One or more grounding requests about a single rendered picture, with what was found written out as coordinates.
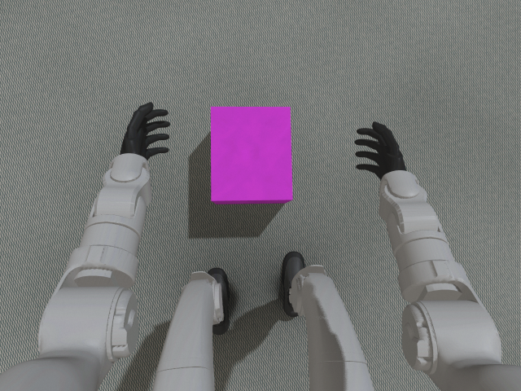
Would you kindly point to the carton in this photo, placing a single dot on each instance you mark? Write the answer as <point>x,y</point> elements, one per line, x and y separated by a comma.
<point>251,155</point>

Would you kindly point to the left robot forearm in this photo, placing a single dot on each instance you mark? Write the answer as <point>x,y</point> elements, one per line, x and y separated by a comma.
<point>108,249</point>

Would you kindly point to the right robot forearm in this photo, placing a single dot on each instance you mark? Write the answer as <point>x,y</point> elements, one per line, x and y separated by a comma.
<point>427,268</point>

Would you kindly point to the robot left upper arm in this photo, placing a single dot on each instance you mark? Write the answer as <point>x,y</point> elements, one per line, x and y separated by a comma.
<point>85,331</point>

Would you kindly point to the robot right hand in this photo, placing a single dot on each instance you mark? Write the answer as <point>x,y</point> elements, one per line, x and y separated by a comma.
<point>389,158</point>

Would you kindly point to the right robot thigh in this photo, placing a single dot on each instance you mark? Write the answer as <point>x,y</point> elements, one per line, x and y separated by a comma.
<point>336,360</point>

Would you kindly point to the robot right upper arm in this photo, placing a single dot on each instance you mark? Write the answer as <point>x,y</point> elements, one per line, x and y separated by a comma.
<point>455,343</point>

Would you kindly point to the robot left hand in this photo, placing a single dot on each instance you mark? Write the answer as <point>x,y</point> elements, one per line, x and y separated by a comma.
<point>136,140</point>

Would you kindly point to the right robot shin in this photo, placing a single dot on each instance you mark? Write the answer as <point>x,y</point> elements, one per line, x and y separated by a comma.
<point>308,269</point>

